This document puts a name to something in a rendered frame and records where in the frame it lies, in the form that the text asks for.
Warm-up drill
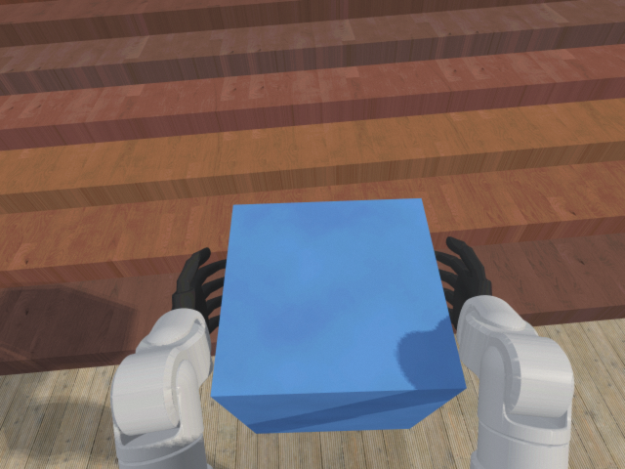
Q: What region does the robot right forearm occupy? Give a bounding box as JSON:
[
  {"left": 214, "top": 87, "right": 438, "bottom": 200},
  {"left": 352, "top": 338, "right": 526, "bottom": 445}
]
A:
[{"left": 457, "top": 295, "right": 574, "bottom": 469}]

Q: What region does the left robot hand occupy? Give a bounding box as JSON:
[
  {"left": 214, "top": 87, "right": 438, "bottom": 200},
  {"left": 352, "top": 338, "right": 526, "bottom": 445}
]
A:
[{"left": 171, "top": 247, "right": 227, "bottom": 334}]

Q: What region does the robot left forearm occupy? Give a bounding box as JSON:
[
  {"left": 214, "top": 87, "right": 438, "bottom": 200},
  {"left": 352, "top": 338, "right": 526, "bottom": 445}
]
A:
[{"left": 110, "top": 308, "right": 214, "bottom": 469}]

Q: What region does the carton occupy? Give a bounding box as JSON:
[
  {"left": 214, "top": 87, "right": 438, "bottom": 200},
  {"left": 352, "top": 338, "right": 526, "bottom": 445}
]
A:
[{"left": 210, "top": 198, "right": 467, "bottom": 434}]

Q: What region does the right robot hand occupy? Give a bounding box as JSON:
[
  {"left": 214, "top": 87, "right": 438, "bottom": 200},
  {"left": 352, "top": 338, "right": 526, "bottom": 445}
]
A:
[{"left": 435, "top": 236, "right": 492, "bottom": 331}]

